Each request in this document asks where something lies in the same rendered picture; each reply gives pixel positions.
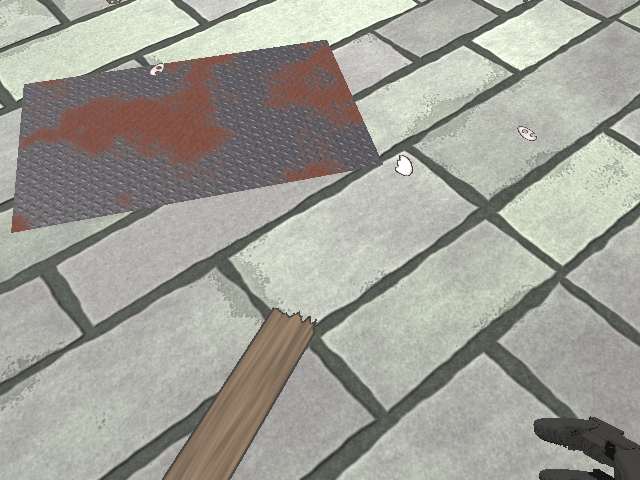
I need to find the right robot hand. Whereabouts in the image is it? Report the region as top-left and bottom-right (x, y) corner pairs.
(533, 416), (640, 480)

